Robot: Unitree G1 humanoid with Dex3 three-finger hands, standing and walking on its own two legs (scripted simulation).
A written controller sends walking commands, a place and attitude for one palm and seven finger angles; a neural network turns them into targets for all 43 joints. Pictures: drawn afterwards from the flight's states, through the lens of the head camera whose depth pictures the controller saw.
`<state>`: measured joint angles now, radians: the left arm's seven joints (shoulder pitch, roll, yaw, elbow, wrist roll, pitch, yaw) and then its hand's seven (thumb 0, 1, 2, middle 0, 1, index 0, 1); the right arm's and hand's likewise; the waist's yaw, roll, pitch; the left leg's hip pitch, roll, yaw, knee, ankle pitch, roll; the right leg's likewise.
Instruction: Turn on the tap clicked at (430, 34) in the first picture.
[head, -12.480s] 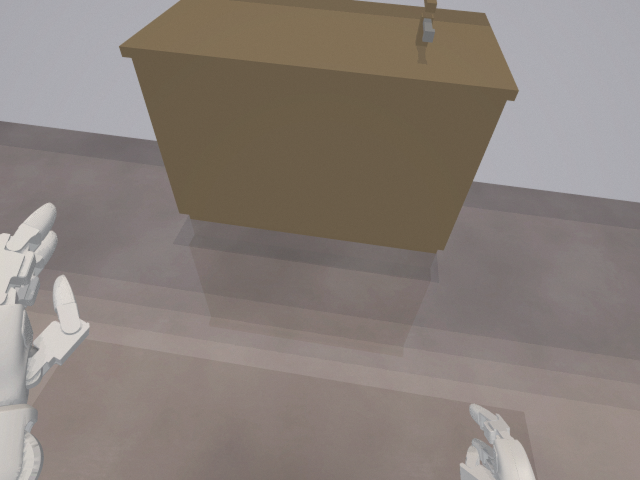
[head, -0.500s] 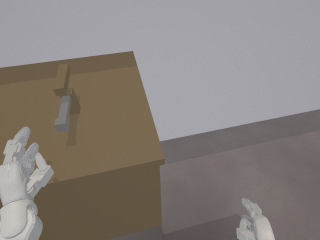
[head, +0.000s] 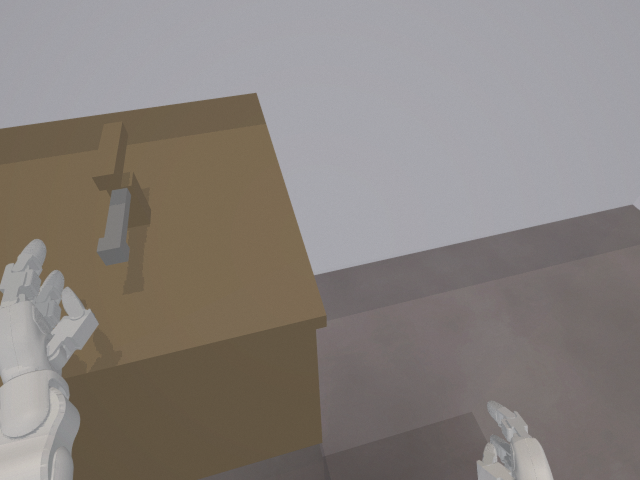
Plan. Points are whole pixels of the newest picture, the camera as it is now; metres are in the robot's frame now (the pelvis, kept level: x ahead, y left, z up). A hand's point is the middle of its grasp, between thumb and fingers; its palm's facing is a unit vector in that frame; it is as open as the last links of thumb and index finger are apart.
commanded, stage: reach beside the lever's end, fingers flat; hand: left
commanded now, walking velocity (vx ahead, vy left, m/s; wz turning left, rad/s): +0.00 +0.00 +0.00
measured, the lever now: (113, 249) +0.35 +0.32 +0.10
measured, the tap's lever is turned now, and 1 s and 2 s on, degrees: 0 0 0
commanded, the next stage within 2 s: push the lever round in 1.02 s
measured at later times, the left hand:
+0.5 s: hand (86, 301) +0.28 +0.32 +0.09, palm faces +0.59 -0.80 -0.11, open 7.8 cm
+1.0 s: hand (88, 292) +0.30 +0.33 +0.08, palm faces +0.58 -0.81 -0.10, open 7.8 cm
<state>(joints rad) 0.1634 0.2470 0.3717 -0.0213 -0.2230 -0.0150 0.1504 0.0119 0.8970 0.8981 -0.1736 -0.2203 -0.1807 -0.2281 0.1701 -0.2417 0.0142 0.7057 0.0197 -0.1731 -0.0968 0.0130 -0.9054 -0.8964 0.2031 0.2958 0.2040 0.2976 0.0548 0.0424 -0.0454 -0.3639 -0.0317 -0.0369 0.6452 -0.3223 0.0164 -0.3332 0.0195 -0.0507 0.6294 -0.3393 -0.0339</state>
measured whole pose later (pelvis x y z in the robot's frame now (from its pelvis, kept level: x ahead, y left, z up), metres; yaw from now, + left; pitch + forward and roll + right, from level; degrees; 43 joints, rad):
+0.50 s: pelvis +0.01 +0.00 +0.00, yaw +0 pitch +5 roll -1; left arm 0.04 0.29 0.45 0.19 -0.21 -0.10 0.11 0.01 0.90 0.90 -0.15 -0.16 -0.16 -0.17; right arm 0.20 -0.25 0.00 0.71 0.02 -0.16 -0.09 0.01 -0.91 -0.90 0.20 0.30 0.20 0.30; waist 0.04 0.04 -0.06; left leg -0.42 -0.03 -0.04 0.69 -0.35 0.02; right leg -0.39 0.02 -0.05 0.66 -0.36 -0.03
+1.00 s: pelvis +0.00 +0.01 -0.01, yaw +0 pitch +6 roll -1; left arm -0.04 0.32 0.48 0.31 -0.20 -0.16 0.08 0.01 0.90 0.90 -0.15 -0.15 -0.16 -0.15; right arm 0.23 -0.26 0.00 0.70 0.02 -0.15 -0.09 0.01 -0.91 -0.90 0.20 0.30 0.20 0.30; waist 0.02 0.04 -0.06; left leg -0.47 -0.03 -0.03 0.72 -0.35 0.02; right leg -0.43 0.02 -0.05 0.68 -0.36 -0.03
